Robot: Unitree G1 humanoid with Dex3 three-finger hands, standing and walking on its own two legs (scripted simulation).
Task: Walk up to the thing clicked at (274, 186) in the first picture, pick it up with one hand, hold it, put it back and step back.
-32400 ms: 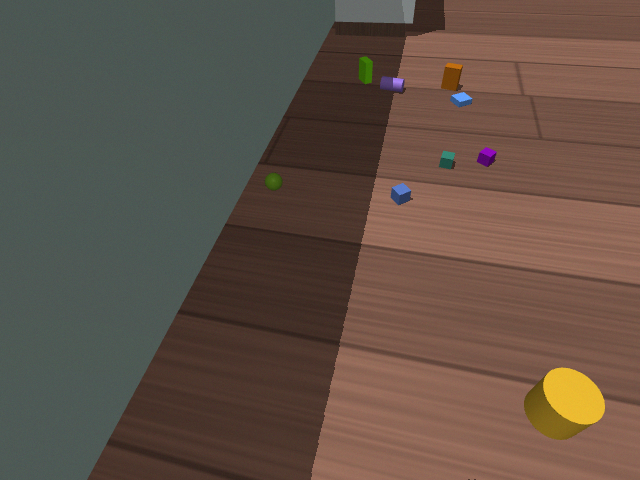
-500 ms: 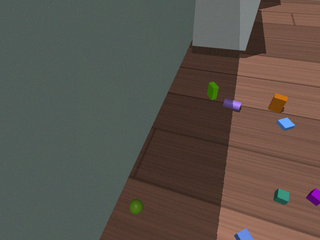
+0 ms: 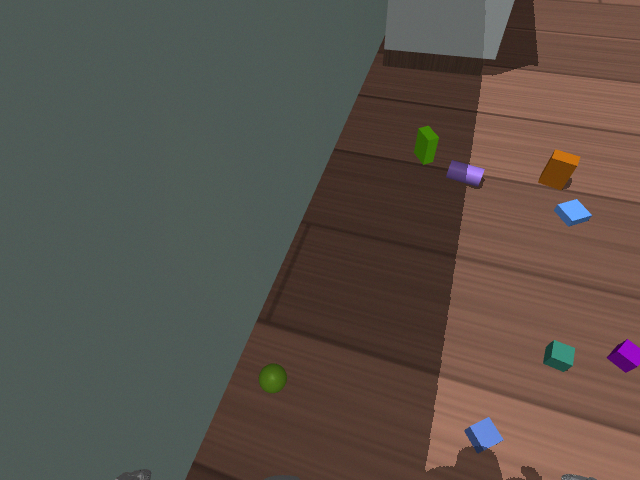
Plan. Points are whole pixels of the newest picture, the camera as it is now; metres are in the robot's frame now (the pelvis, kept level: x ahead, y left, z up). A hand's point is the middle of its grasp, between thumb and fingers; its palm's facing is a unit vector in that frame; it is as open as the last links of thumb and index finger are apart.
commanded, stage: step back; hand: left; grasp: from above
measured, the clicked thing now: (272, 378) +0.45 +0.22 -0.73
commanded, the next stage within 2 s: none
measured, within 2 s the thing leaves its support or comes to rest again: neither
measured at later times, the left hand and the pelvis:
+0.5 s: hand out of the picture +0.03 +0.28 -0.17, palm faces -0.12 -0.92 -0.38, open 7.3 cm; pelvis -0.09 +0.02 -0.02, yaw -5 degrees
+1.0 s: hand out of the picture -0.08 +0.29 -0.16, palm faces -0.02 -0.93 -0.37, open 7.3 cm; pelvis -0.22 +0.03 -0.01, yaw -1 degrees
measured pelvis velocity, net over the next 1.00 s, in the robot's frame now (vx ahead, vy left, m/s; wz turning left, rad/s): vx -0.22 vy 0.03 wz -0.02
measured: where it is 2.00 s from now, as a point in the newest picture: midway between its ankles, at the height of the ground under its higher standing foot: outside the picture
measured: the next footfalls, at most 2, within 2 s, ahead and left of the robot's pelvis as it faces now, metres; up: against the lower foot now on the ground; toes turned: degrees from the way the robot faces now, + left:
right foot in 0.54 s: -0.09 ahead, -0.10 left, +0.00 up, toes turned -2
left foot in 0.86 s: -0.15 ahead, +0.14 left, +0.00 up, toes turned -3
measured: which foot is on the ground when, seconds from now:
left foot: down 0.00-0.56, up 0.58-0.84, down 0.86-1.00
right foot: down 0.00-0.14, up 0.16-0.52, down 0.54-0.88, up 0.90-1.00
